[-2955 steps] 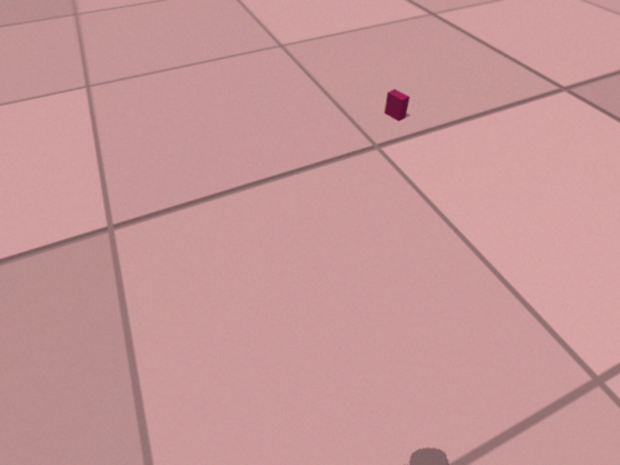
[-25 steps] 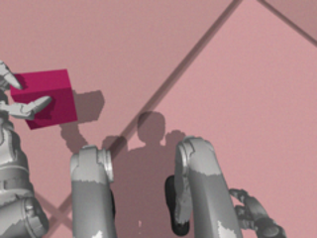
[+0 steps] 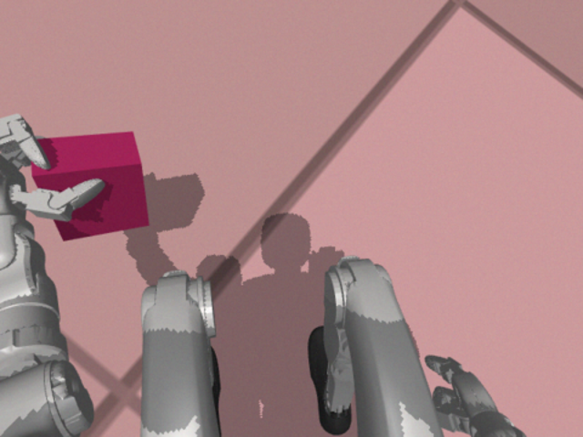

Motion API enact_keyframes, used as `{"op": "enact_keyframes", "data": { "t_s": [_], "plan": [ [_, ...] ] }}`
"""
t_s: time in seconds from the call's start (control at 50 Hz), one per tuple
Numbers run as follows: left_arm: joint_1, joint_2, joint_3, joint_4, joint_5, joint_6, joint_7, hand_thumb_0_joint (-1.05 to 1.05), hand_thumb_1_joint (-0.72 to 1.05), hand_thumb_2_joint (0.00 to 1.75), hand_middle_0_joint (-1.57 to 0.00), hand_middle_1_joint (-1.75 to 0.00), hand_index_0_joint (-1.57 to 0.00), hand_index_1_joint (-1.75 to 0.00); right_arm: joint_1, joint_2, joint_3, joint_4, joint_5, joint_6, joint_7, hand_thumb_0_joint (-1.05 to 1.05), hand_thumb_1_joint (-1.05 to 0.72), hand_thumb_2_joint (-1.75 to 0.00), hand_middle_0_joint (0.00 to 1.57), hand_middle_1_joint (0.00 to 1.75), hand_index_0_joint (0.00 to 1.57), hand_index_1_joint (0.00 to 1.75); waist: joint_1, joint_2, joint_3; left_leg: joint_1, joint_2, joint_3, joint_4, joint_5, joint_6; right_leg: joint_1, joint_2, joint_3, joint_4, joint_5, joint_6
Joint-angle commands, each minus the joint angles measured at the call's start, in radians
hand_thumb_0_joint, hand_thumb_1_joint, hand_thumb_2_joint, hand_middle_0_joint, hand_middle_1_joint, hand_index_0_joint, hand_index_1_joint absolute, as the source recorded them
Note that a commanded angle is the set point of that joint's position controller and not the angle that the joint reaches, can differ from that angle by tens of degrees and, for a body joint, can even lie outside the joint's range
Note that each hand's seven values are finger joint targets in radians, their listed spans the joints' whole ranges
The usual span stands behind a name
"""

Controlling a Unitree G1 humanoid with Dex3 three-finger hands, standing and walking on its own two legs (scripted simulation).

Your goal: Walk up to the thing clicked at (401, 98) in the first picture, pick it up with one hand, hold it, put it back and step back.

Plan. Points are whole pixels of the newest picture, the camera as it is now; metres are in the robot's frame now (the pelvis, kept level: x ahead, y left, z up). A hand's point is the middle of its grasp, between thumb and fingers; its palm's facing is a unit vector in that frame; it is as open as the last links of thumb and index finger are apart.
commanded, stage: lift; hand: left
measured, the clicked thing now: (97, 188) +0.44 +0.25 -0.08
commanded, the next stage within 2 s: none
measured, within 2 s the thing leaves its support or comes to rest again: neither
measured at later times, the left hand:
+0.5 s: hand (3, 134) +0.42 +0.26 +0.09, palm faces +0.25 -0.97 -0.04, open 6.8 cm
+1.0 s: hand out of the picture +0.40 +0.25 +0.27, palm faces +0.27 -0.96 -0.03, open 6.9 cm
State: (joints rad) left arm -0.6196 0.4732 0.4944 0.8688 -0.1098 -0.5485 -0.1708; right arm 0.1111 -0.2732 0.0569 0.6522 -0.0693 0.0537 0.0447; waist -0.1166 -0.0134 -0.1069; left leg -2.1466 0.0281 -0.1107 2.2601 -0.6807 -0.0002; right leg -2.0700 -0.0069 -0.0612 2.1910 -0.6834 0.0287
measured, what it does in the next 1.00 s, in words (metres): rises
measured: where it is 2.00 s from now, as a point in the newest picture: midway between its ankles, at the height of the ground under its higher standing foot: (269, 408)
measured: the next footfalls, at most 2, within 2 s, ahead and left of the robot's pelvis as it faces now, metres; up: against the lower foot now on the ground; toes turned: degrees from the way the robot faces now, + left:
none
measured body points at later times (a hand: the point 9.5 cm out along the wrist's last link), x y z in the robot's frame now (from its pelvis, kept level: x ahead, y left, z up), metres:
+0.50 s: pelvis +0.01 +0.00 +0.09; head +0.18 +0.04 +0.50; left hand +0.40 +0.31 +0.10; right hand +0.17 -0.26 -0.03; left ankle +0.08 +0.12 -0.35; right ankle +0.10 -0.13 -0.35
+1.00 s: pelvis +0.04 +0.01 +0.24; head +0.15 +0.04 +0.68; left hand +0.38 +0.30 +0.28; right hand +0.22 -0.23 +0.14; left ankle +0.08 +0.12 -0.35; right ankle +0.10 -0.13 -0.35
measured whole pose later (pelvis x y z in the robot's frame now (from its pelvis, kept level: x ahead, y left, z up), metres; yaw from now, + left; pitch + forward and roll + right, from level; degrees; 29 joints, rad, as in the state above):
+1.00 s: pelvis +0.04 +0.01 +0.24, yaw +4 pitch +22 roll -4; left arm -0.19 0.27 0.23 0.34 -0.17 -0.25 0.00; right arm 0.18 -0.23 0.01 0.60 0.04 -0.04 -0.05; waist -0.05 0.02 -0.17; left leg -1.25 0.04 -0.05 1.47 -0.60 0.00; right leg -1.19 -0.01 -0.05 1.40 -0.58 0.03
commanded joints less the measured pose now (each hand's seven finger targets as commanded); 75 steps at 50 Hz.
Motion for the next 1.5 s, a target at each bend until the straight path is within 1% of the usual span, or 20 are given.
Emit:
{"op": "enact_keyframes", "data": {
  "t_s": [0.0,0.2,0.26,0.3,0.44,0.5,0.52,0.58,0.6,0.68,0.74,0.76,0.78,0.88,0.96,0.98,1.06,1.08,1.34,1.48],
  "plan": [
    [-0.343,0.275,0.052,-0.306,-0.041,-0.087,-0.015,0.0,0.09,1.24,-1.37,-1.53,-1.42,-1.49,0.128,-0.22,-0.09,-0.052,0.005,-0.027,-0.017,0.0,-0.93,-0.9,0.2,0.3,0.2,0.3,0.027,0.265,-0.738,0.575,-0.014,0.04,-0.326,0.158,0.014,0.328,0.026,-0.04,-0.235,0.186,-0.072],
    [-0.268,0.184,0.009,-0.401,-0.082,-0.017,-0.013,0.0,0.1,1.26,-1.36,-1.52,-1.41,-1.49,0.126,-0.195,-0.107,-0.085,0.042,-0.043,-0.035,0.0,-0.93,-0.9,0.2,0.3,0.2,0.3,0.029,0.176,-0.711,0.567,-0.02,0.053,-0.406,0.095,0.026,0.418,0.024,-0.018,-0.36,0.134,-0.067],
    [-0.231,0.183,0.009,-0.439,-0.082,0.007,0.002,0.0,0.11,1.27,-1.35,-1.52,-1.41,-1.49,0.127,-0.189,-0.112,-0.094,0.051,-0.047,-0.041,0.0,-0.93,-0.9,0.2,0.3,0.2,0.3,0.045,0.16,-0.714,0.599,-0.02,0.057,-0.435,0.116,0.028,0.465,0.024,-0.01,-0.402,0.15,-0.065],
    [-0.211,0.146,-0.011,-0.485,-0.089,0.023,0.009,0.0,0.14,1.25,-1.34,-1.51,-1.4,-1.47,0.132,-0.183,-0.115,-0.095,0.055,-0.052,-0.043,0.0,-0.92,-0.9,0.2,0.3,0.2,0.3,0.047,0.18,-0.731,0.656,-0.016,0.054,-0.457,0.164,0.024,0.481,0.022,-0.008,-0.414,0.191,-0.067],
    [-0.08,0.121,-0.029,-0.644,-0.092,0.085,0.049,0.0,0.18,1.28,-1.34,-1.52,-1.4,-1.48,0.11,-0.164,-0.122,-0.128,0.08,-0.056,-0.061,0.0,-0.92,-0.9,0.2,0.3,0.2,0.3,0.075,0.174,-0.711,0.768,-0.01,0.035,-0.59,0.12,0.021,0.583,0.019,0.002,-0.521,0.157,-0.067],
    [-0.04,0.09,-0.041,-0.704,-0.103,0.117,0.074,0.0,0.18,1.28,-1.33,-1.51,-1.38,-1.48,0.101,-0.157,-0.126,-0.141,0.092,-0.064,-0.072,0.0,-0.92,-0.9,0.2,0.3,0.2,0.3,0.068,0.143,-0.68,0.802,-0.007,0.032,-0.64,0.107,0.024,0.639,0.019,0.007,-0.584,0.154,-0.061],
    [-0.012,0.081,-0.054,-0.729,-0.107,0.126,0.078,0.0,0.17,1.28,-1.34,-1.51,-1.39,-1.48,0.093,-0.156,-0.125,-0.146,0.096,-0.068,-0.075,0.0,-0.93,-0.9,0.2,0.3,0.2,0.3,0.075,0.146,-0.686,0.836,-0.009,0.034,-0.658,0.121,0.023,0.658,0.019,0.011,-0.604,0.166,-0.061],
    [0.027,0.041,-0.111,-0.792,-0.105,0.153,0.092,0.0,0.18,1.27,-1.32,-1.5,-1.37,-1.47,0.097,-0.148,-0.13,-0.152,0.104,-0.078,-0.087,0.0,-0.92,-0.9,0.2,0.3,0.2,0.3,0.054,0.141,-0.648,0.888,-0.008,0.037,-0.713,0.122,0.022,0.724,0.018,0.017,-0.676,0.172,-0.056],
    [0.047,0.05,-0.102,-0.806,-0.105,0.164,0.103,0.0,0.19,1.28,-1.32,-1.5,-1.37,-1.47,0.093,-0.145,-0.13,-0.155,0.105,-0.084,-0.091,0.0,-0.92,-0.9,0.2,0.3,0.2,0.3,0.066,0.129,-0.654,0.906,-0.01,0.044,-0.725,0.139,0.022,0.767,0.018,0.026,-0.704,0.186,-0.054],
    [0.087,-0.001,-0.157,-0.889,-0.107,0.189,0.134,0.0,0.18,1.25,-1.31,-1.48,-1.36,-1.45,0.104,-0.134,-0.128,-0.157,0.11,-0.1,-0.098,0.0,-0.92,-0.9,0.2,0.3,0.2,0.3,0.059,0.144,-0.656,1.057,-0.006,0.029,-0.806,0.229,0.016,0.835,0.019,0.017,-0.764,0.265,-0.054],
    [0.134,0.002,-0.149,-0.873,-0.099,0.208,0.158,0.0,0.18,1.26,-1.3,-1.46,-1.34,-1.44,0.097,-0.125,-0.125,-0.15,0.109,-0.108,-0.108,0.0,-0.92,-0.9,0.2,0.3,0.2,0.3,0.064,0.127,-0.587,1.083,-0.009,0.037,-0.861,0.231,0.016,0.905,0.022,0.02,-0.833,0.272,-0.052],
    [0.168,-0.048,-0.189,-0.802,-0.095,0.218,0.16,0.0,0.18,1.27,-1.3,-1.47,-1.34,-1.45,0.116,-0.112,-0.117,-0.12,0.11,-0.108,-0.107,0.0,-0.92,-0.9,0.2,0.3,0.2,0.3,0.043,0.099,-0.515,1.072,-0.008,0.029,-0.888,0.192,0.017,0.903,0.023,0.017,-0.855,0.248,-0.049],
    [0.145,-0.025,-0.168,-0.861,-0.093,0.212,0.169,0.0,0.19,1.27,-1.3,-1.47,-1.35,-1.45,0.103,-0.119,-0.123,-0.146,0.109,-0.115,-0.108,0.0,-0.92,-0.9,0.2,0.3,0.2,0.3,0.052,0.103,-0.526,1.092,-0.009,0.032,-0.909,0.207,0.017,0.934,0.022,0.018,-0.874,0.26,-0.05],
    [0.186,-0.05,-0.193,-0.783,-0.075,0.216,0.177,0.0,0.17,1.26,-1.28,-1.45,-1.33,-1.43,0.108,-0.115,-0.116,-0.138,0.105,-0.122,-0.107,0.0,-0.92,-0.89,0.2,0.3,0.2,0.3,0.064,0.118,-0.44,1.198,-0.005,0.023,-1.006,0.254,0.008,0.996,0.02,0.011,-0.942,0.297,-0.051],
    [0.195,-0.065,-0.212,-0.762,-0.07,0.208,0.167,0.0,0.14,1.24,-1.29,-1.45,-1.34,-1.43,0.122,-0.106,-0.111,-0.135,0.102,-0.131,-0.1,0.0,-0.92,-0.89,0.2,0.3,0.2,0.3,0.069,0.116,-0.438,1.29,-0.003,0.035,-1.055,0.353,0.005,1.073,0.021,0.006,-0.994,0.372,-0.053],
    [0.162,-0.071,-0.232,-0.798,-0.07,0.201,0.163,0.0,0.14,1.23,-1.29,-1.44,-1.33,-1.42,0.124,-0.108,-0.111,-0.136,0.099,-0.132,-0.097,0.0,-0.92,-0.89,0.2,0.3,0.2,0.3,0.07,0.134,-0.444,1.319,-0.002,0.032,-1.076,0.356,0.002,1.08,0.02,0.004,-1.005,0.371,-0.055],
    [0.155,-0.071,-0.222,-0.783,-0.074,0.188,0.163,0.0,0.12,1.21,-1.29,-1.43,-1.33,-1.41,0.122,-0.108,-0.11,-0.13,0.096,-0.141,-0.091,0.0,-0.93,-0.9,0.2,0.3,0.2,0.3,0.082,0.147,-0.423,1.394,0.008,0.015,-1.138,0.367,-0.009,1.101,0.02,-0.004,-1.04,0.37,-0.054],
    [0.167,-0.092,-0.244,-0.79,-0.075,0.185,0.159,0.0,0.11,1.2,-1.29,-1.43,-1.33,-1.41,0.126,-0.105,-0.109,-0.135,0.095,-0.142,-0.09,0.0,-0.93,-0.9,0.2,0.3,0.2,0.3,0.083,0.143,-0.418,1.41,0.006,0.017,-1.155,0.355,-0.008,1.118,0.021,-0.003,-1.058,0.362,-0.054],
    [0.165,-0.116,-0.266,-0.798,-0.068,0.161,0.176,0.0,0.06,1.18,-1.25,-1.39,-1.28,-1.37,0.12,-0.09,-0.1,-0.142,0.085,-0.149,-0.094,0.0,-0.92,-0.9,0.2,0.3,0.2,0.3,0.088,0.102,-0.365,1.49,-0.005,0.048,-1.285,0.337,-0.002,1.3,0.021,0.005,-1.202,0.377,-0.047],
    [0.178,-0.127,-0.265,-0.77,-0.064,0.167,0.185,0.0,0.07,1.19,-1.24,-1.38,-1.27,-1.37,0.135,-0.083,-0.098,-0.132,0.08,-0.146,-0.097,0.0,-0.92,-0.89,0.2,0.3,0.2,0.3,0.088,0.08,-0.341,1.544,-0.004,0.062,-1.328,0.409,-0.001,1.382,0.026,0.006,-1.259,0.441,-0.048]
  ]
}}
